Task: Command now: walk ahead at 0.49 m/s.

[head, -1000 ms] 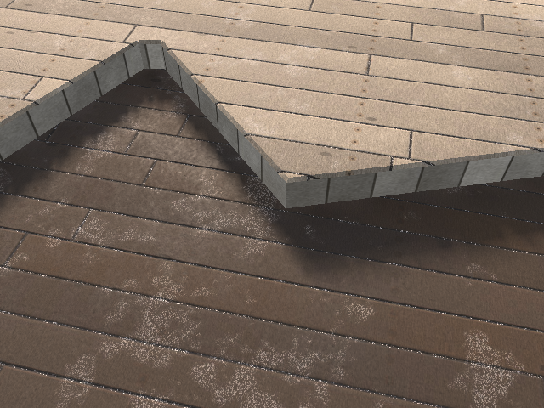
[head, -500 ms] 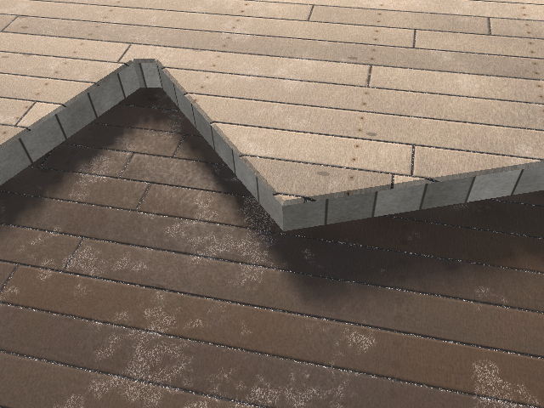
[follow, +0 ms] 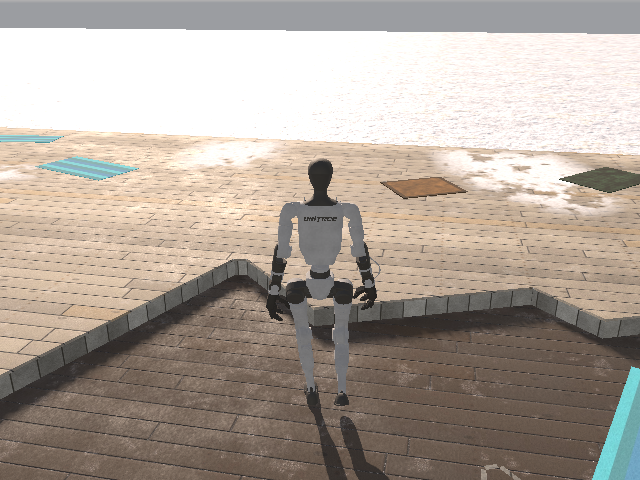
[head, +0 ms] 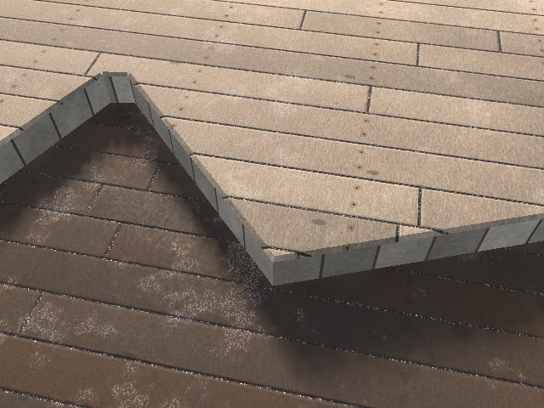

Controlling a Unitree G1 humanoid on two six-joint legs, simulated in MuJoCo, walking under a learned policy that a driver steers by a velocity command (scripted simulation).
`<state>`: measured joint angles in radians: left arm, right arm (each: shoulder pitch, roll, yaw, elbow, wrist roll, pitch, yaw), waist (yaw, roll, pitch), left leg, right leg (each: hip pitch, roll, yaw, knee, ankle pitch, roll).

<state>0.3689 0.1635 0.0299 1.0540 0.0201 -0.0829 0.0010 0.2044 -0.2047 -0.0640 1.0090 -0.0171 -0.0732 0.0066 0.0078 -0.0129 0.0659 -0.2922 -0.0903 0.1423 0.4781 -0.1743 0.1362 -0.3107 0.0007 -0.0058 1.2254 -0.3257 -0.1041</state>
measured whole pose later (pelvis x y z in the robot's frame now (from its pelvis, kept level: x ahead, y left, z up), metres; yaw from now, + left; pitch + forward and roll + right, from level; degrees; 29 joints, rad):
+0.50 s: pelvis +0.29 -0.04 +0.00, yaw +1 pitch +0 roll +0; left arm 0.10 0.19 0.06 0.93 0.03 -0.08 -0.01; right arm 0.42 -0.17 -0.03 1.08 -0.01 -0.09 -0.01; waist -0.03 0.02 0.07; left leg -0.18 -0.03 0.02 1.05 -0.40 0.09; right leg -0.38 0.05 -0.12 0.54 -0.16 -0.10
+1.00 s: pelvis +0.55 -0.01 -0.01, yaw +1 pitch +0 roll -1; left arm 0.44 0.17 0.03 1.07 0.00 -0.09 0.01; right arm 0.04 -0.17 -0.04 0.91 -0.04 -0.09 0.00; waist 0.04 -0.01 0.06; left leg -0.42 -0.02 0.11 0.54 -0.13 0.11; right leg -0.06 0.03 -0.06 0.71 -0.43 -0.06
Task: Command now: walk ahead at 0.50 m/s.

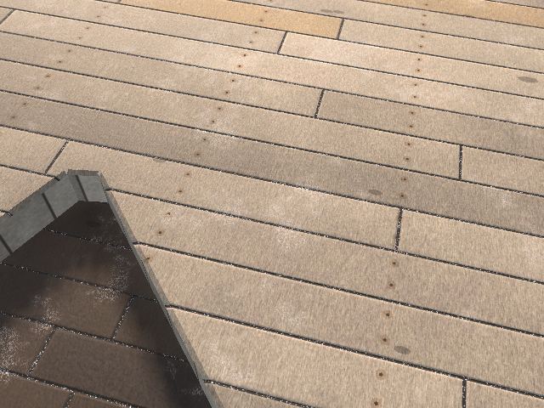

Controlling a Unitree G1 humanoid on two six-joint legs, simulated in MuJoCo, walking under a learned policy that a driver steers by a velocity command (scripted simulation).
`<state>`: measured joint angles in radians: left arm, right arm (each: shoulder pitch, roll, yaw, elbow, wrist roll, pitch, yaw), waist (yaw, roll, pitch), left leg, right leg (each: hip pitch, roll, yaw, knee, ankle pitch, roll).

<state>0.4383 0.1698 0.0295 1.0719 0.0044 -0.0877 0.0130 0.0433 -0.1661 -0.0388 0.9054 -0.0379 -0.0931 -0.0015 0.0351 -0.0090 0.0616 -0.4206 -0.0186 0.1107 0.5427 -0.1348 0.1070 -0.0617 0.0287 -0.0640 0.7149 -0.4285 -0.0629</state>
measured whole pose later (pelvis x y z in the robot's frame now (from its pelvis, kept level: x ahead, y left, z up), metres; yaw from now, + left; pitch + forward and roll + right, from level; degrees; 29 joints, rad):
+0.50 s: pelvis +0.26 -0.01 +0.03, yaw +0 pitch +4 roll -2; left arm -0.03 0.07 -0.07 0.69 0.00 -0.02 -0.01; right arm 0.53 -0.13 0.02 1.12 0.00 -0.08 -0.03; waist -0.03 0.01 0.00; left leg 0.08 0.01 0.07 0.20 -0.26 0.06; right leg -0.89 0.00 -0.20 1.16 -0.39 -0.16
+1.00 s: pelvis +0.51 -0.03 +0.14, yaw -6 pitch +3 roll +0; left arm 0.47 0.17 0.04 0.94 0.02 -0.08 0.03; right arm 0.06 -0.16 0.00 0.75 -0.02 -0.04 0.00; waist 0.09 0.03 0.04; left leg -0.59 -0.02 0.04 0.66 -0.08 0.02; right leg -0.06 0.10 -0.01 0.35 -0.33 -0.10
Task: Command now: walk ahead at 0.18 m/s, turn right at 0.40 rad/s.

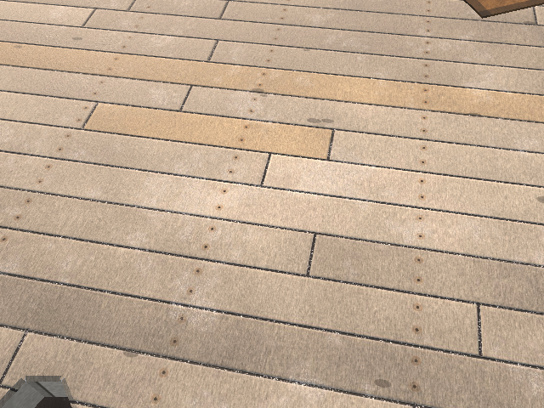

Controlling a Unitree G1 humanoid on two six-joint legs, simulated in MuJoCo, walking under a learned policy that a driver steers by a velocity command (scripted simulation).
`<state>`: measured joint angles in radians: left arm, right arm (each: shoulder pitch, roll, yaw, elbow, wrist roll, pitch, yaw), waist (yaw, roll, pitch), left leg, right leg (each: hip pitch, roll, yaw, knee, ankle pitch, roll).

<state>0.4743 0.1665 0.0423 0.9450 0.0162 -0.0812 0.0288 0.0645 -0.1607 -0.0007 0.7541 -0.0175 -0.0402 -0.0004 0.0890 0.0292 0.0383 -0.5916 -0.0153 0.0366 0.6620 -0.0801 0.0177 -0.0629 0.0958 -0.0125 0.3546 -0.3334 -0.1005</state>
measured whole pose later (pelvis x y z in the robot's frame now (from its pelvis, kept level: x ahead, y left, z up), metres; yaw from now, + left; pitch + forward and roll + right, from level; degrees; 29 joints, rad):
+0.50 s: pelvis +0.04 +0.00 -0.01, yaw -17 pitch +0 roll +1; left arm 0.20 0.23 0.06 0.66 0.02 0.07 -0.03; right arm 0.22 -0.24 -0.05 0.71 -0.04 0.00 -0.04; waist -0.02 0.01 0.00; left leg -0.35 0.08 0.26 0.51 -0.17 0.05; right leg -0.35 -0.03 -0.05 0.73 -0.40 -0.03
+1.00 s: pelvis +0.07 +0.00 +0.00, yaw -32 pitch +2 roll +0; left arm 0.31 0.24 0.08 0.66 0.02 0.02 0.00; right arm 0.24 -0.22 -0.04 0.67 -0.04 -0.02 -0.01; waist -0.01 -0.02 -0.06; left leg -0.25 -0.04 0.02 0.51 -0.30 0.05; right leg -0.37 0.13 0.15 0.71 -0.41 -0.06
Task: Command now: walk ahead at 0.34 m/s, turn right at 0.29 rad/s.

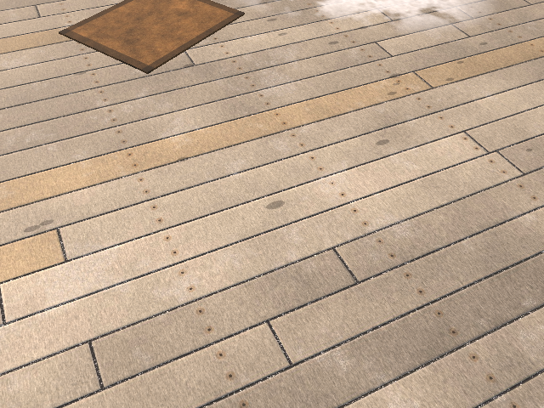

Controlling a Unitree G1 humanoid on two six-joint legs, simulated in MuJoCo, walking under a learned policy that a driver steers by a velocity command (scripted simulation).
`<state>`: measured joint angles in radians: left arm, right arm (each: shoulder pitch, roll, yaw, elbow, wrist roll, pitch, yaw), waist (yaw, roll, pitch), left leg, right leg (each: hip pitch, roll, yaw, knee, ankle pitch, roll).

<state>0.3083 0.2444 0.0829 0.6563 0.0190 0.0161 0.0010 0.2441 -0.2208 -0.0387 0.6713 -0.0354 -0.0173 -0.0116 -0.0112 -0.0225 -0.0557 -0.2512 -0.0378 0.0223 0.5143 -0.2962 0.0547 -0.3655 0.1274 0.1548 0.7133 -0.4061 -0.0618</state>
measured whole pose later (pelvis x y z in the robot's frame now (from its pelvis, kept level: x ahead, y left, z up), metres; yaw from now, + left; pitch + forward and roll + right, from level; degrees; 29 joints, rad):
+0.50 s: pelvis +0.22 -0.04 -0.01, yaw +4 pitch +2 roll +0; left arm 0.12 0.21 0.04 0.65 0.05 -0.07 -0.01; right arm 0.46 -0.22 -0.05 0.87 0.00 -0.05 0.00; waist -0.06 0.01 0.02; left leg -0.24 -0.01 -0.04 1.04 -0.41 0.07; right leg -0.41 0.01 -0.09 0.56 -0.21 -0.06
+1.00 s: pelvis +0.49 +0.03 -0.02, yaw +21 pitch +1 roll +0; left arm 0.39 0.23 0.04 0.84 0.02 -0.05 0.01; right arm 0.09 -0.25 -0.06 0.70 -0.04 -0.02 0.04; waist 0.03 0.00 0.06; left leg -0.49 -0.08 0.11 0.66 -0.19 0.14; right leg -0.13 -0.08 -0.16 1.05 -0.47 0.01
